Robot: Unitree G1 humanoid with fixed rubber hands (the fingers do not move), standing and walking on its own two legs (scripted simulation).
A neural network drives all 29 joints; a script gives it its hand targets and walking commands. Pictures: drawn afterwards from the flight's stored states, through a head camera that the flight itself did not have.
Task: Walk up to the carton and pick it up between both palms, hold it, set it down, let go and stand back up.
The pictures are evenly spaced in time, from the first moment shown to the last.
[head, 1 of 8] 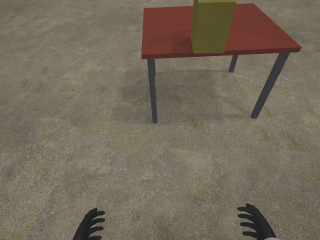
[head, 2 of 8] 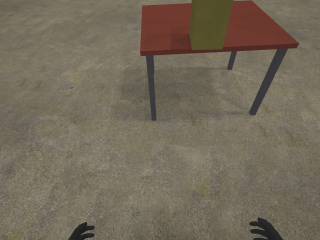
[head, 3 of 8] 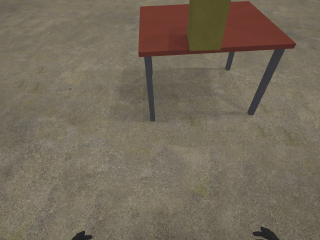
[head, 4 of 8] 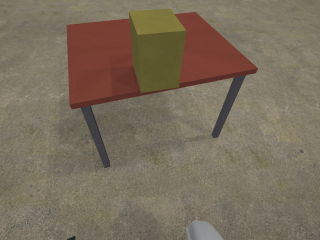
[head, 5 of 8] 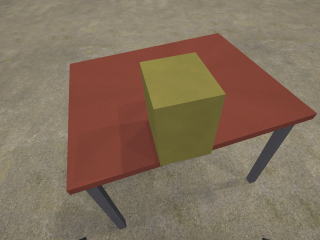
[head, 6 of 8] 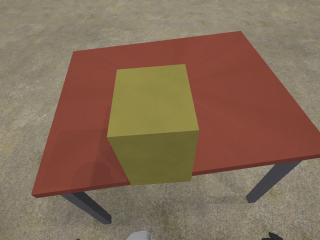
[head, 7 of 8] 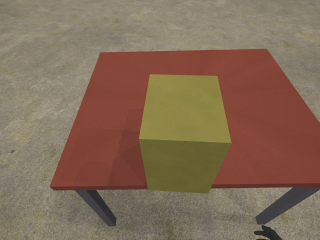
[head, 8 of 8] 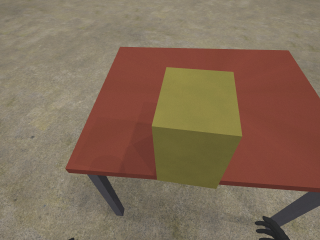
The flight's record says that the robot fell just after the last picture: no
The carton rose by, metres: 0.00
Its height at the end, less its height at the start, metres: +0.00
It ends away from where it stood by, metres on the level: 0.00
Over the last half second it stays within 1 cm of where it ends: yes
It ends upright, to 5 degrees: yes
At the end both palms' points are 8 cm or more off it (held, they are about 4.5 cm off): yes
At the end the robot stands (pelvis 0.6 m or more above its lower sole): yes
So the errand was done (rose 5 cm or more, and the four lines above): no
